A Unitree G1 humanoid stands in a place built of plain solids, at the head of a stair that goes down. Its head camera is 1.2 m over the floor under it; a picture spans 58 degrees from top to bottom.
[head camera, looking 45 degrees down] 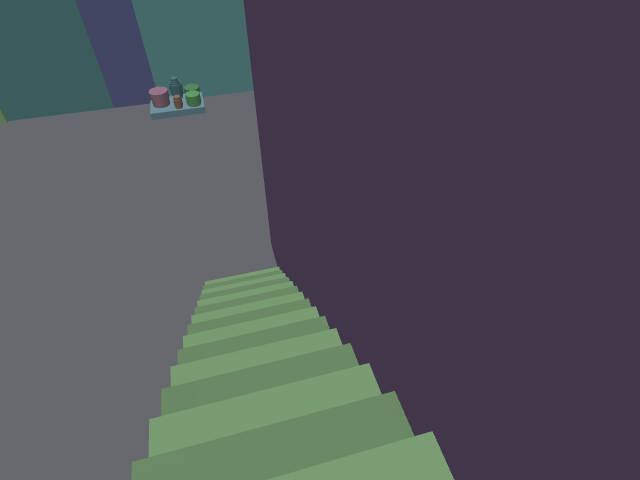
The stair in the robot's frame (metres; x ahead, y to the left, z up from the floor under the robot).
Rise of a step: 0.18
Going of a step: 0.21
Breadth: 0.94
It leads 15 degrees to the left of straight ahead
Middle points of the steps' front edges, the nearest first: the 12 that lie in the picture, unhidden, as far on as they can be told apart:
0.57 0.11 -0.18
0.77 0.16 -0.36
0.97 0.22 -0.54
1.17 0.27 -0.72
1.38 0.33 -0.90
1.58 0.38 -1.08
1.78 0.44 -1.26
1.98 0.49 -1.44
2.18 0.55 -1.62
2.38 0.60 -1.80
2.59 0.66 -1.98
2.79 0.71 -2.16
